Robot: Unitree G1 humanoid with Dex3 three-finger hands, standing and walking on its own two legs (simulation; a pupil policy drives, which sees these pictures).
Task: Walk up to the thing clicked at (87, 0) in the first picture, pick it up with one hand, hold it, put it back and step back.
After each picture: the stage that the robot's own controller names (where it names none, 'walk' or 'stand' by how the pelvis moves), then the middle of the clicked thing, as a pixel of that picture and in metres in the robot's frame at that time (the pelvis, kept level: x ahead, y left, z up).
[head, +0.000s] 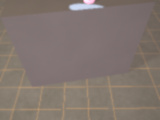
stand; out of the picture +1.01 -0.02 +0.04
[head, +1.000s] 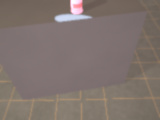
walk; (76, 2) +0.90 +0.09 +0.06
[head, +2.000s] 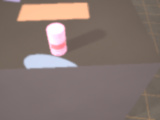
walk; (57, 40) +0.51 +0.16 +0.05
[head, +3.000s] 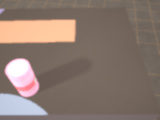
stand; (23, 78) +0.33 +0.21 +0.07
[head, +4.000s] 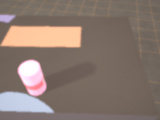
stand; (33, 78) +0.35 +0.20 +0.04
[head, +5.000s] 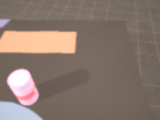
stand; (24, 88) +0.32 +0.22 +0.04
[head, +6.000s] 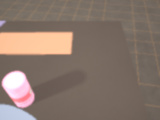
stand; (19, 90) +0.31 +0.23 +0.04
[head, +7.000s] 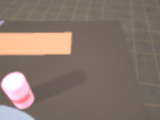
stand; (19, 91) +0.30 +0.23 +0.04
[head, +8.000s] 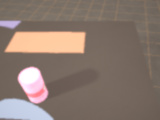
rise first; (34, 85) +0.32 +0.21 +0.05
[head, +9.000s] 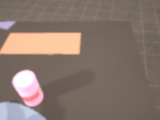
go down; (29, 89) +0.30 +0.22 +0.05
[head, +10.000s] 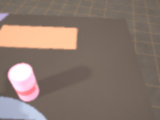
go down; (25, 83) +0.32 +0.21 +0.06
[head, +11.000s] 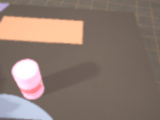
go down; (29, 80) +0.32 +0.19 +0.07
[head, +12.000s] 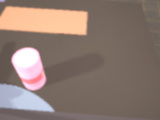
close in; (30, 70) +0.33 +0.19 +0.10
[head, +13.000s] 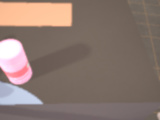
close in; (14, 63) +0.35 +0.20 +0.12
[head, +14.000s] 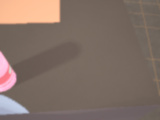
close in; out of the picture +0.32 +0.23 +0.13
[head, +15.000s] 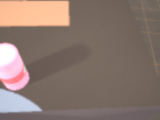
close in; (10, 68) +0.33 +0.21 +0.13
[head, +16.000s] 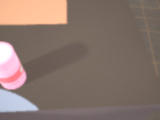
close in; (6, 67) +0.33 +0.22 +0.13
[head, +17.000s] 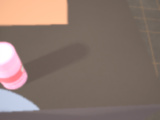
close in; (7, 67) +0.33 +0.21 +0.13
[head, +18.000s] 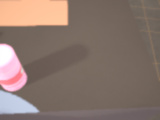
close in; (7, 69) +0.32 +0.21 +0.13
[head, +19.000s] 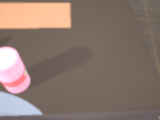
close in; (11, 71) +0.32 +0.21 +0.12
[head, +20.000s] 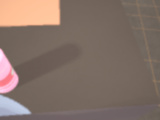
close in; out of the picture +0.32 +0.23 +0.13
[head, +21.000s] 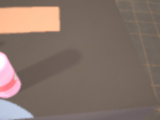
close in; (0, 76) +0.31 +0.23 +0.12
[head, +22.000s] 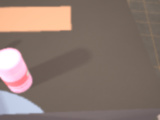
close; (14, 72) +0.32 +0.21 +0.12
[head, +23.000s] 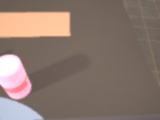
close in; (13, 78) +0.31 +0.21 +0.11
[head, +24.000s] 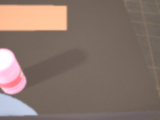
close in; (7, 73) +0.32 +0.22 +0.11
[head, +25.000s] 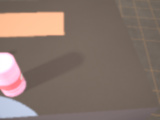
close in; (7, 75) +0.32 +0.22 +0.11
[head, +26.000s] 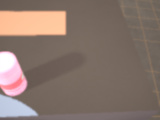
close in; (9, 75) +0.32 +0.22 +0.11
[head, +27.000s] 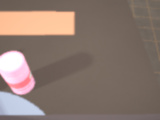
close in; (17, 74) +0.32 +0.21 +0.11
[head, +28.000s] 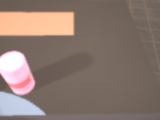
close in; (17, 74) +0.32 +0.21 +0.11
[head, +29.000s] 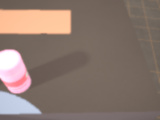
close in; (13, 72) +0.32 +0.22 +0.11
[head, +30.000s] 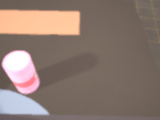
close in; (23, 73) +0.32 +0.20 +0.11
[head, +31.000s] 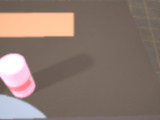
close in; (17, 77) +0.31 +0.21 +0.11
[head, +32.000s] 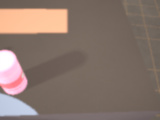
close in; (9, 73) +0.32 +0.22 +0.11
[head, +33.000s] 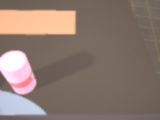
close in; (19, 73) +0.32 +0.21 +0.11
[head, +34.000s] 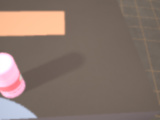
close in; (6, 76) +0.31 +0.22 +0.12
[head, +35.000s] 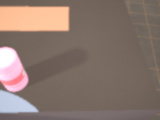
close; (10, 70) +0.33 +0.22 +0.11
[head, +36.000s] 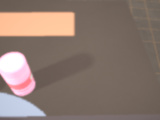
close in; (18, 75) +0.32 +0.21 +0.11
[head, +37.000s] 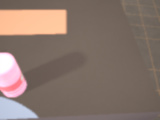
close in; (8, 76) +0.31 +0.22 +0.12
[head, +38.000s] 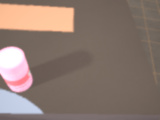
close in; (15, 70) +0.32 +0.21 +0.11
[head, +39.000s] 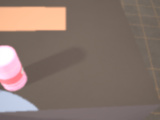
close in; (8, 69) +0.33 +0.22 +0.12
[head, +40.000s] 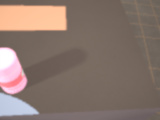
close in; (8, 72) +0.32 +0.22 +0.12
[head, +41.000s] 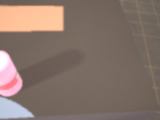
close in; (3, 74) +0.31 +0.23 +0.12
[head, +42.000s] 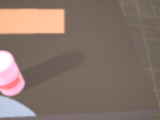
close in; (6, 74) +0.32 +0.22 +0.11
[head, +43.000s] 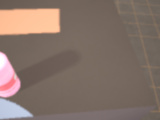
close in; (1, 75) +0.32 +0.23 +0.12
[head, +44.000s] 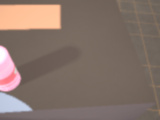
close in; (1, 69) +0.33 +0.23 +0.12
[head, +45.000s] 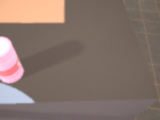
close in; (4, 61) +0.35 +0.23 +0.13
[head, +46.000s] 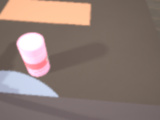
close in; (35, 55) +0.36 +0.19 +0.13
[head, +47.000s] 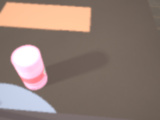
close in; (31, 69) +0.32 +0.19 +0.12
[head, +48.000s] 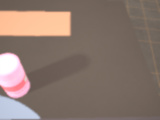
close in; (12, 76) +0.31 +0.22 +0.11
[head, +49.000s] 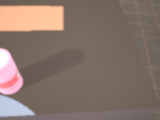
close in; (3, 73) +0.32 +0.23 +0.12
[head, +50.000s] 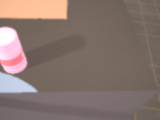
close in; (9, 51) +0.37 +0.22 +0.14
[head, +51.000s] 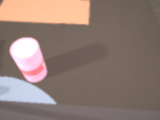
close in; (30, 61) +0.34 +0.19 +0.12
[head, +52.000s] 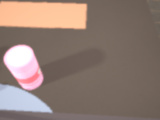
close in; (25, 69) +0.32 +0.20 +0.12
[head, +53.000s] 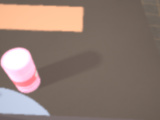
close in; (22, 71) +0.31 +0.20 +0.12
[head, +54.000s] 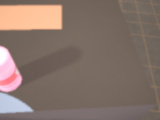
close in; (2, 70) +0.33 +0.23 +0.12
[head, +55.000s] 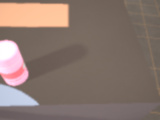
close in; (10, 64) +0.34 +0.22 +0.12
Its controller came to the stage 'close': yes
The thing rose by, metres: 0.00
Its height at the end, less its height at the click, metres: +0.00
